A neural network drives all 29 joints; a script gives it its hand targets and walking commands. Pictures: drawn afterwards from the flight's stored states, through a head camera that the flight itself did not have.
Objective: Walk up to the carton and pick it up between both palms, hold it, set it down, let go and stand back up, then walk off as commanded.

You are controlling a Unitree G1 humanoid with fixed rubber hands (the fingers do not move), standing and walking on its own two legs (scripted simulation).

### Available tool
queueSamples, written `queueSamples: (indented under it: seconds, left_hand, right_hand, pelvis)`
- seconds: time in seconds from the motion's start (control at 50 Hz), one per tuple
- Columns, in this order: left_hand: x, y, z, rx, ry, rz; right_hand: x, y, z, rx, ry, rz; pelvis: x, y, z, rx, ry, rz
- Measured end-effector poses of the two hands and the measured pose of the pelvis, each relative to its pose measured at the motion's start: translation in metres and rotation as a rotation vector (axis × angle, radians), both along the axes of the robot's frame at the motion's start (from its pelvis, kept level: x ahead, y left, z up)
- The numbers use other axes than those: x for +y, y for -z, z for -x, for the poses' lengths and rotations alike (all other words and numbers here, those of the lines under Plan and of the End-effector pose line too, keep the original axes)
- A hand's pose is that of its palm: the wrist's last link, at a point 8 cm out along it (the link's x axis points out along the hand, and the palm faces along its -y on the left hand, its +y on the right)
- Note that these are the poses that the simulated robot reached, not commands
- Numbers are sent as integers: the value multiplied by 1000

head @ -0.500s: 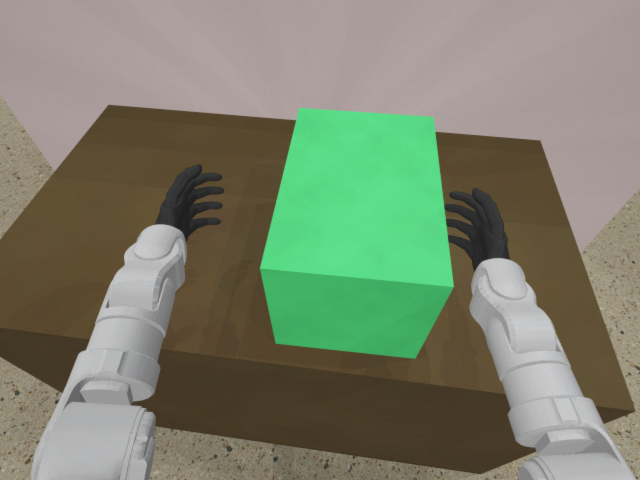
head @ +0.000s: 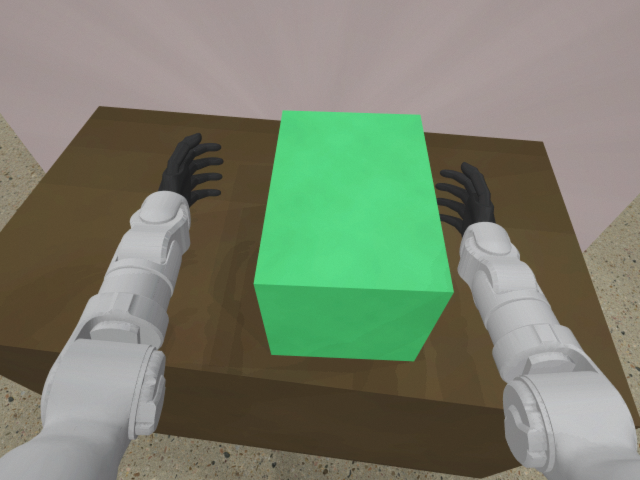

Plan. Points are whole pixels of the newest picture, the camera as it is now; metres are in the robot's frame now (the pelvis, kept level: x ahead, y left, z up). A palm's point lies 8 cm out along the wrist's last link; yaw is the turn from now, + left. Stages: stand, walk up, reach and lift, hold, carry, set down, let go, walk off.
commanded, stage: reach and lift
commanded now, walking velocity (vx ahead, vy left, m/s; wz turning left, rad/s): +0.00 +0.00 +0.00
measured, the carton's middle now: (346, 233) +0.47 -0.03 -0.01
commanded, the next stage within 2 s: none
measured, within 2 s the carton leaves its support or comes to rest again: neither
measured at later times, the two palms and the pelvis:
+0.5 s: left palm (188, 258) +0.42 +0.20 +0.01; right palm (451, 273) +0.39 -0.17 -0.01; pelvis -0.01 +0.00 -0.01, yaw +0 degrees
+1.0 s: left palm (214, 283) +0.40 +0.17 -0.03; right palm (427, 275) +0.39 -0.14 -0.01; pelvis -0.03 +0.01 -0.01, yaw +1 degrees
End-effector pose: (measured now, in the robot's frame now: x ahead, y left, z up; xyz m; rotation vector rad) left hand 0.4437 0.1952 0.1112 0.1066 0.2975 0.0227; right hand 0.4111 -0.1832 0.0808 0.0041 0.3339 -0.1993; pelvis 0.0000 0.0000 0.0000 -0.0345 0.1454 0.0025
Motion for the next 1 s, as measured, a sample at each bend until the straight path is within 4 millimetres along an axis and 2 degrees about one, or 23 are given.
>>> queueSamples:
  seconds: [0.08,0.2,0.26,0.34,0.4,0.48,0.54,0.6,0.66,0.72,0.76,0.82,0.88,0.92,1.0]
  left_hand:
    - [-2,30,5,71,-2,14]
    - [-5,80,21,84,-16,80]
    - [-2,103,31,82,-46,113]
    - [7,124,40,83,-97,118]
    - [14,126,39,75,-116,89]
    - [12,111,29,46,-108,13]
    - [1,90,17,-10,-64,-27]
    - [-16,67,5,-86,0,-22]
    - [-30,58,-3,-100,37,52]
    - [-43,66,-2,-75,50,153]
    - [-40,74,2,-84,13,205]
    - [-30,98,14,-22,3,165]
    - [-19,125,30,72,-22,115]
    - [-19,138,40,124,-34,103]
    - [-23,142,46,132,-38,69]
  right_hand:
    - [-3,13,1,7,-1,42]
    - [3,18,-1,-60,-33,124]
    - [7,29,2,-53,-48,144]
    - [9,53,9,12,-49,139]
    - [11,75,17,59,-30,77]
    - [11,91,18,35,2,-20]
    - [9,91,15,-14,0,-38]
    - [10,82,10,-64,-9,-32]
    - [14,78,11,-58,-43,25]
    - [21,76,13,-35,-92,110]
    - [23,74,15,-34,-92,150]
    - [26,73,18,-42,-84,174]
    - [31,78,20,-42,-46,129]
    - [38,81,20,-44,-33,89]
    - [47,87,22,-67,7,12]
  pelvis:
    - [0,0,-1,11,0,0]
    - [0,2,3,57,0,0]
    - [-1,2,5,85,0,-5]
    - [-2,4,7,128,0,-7]
    - [-2,6,7,157,1,-6]
    - [3,8,6,223,4,-1]
    - [6,9,3,266,0,2]
    - [8,10,3,282,-6,-1]
    - [7,10,7,277,-7,-3]
    - [4,10,13,265,-7,-6]
    - [4,10,17,259,-7,-6]
    - [7,11,24,250,-7,-3]
    - [9,11,27,245,-8,-3]
    - [10,11,28,245,-8,-2]
    - [11,11,26,249,-9,-1]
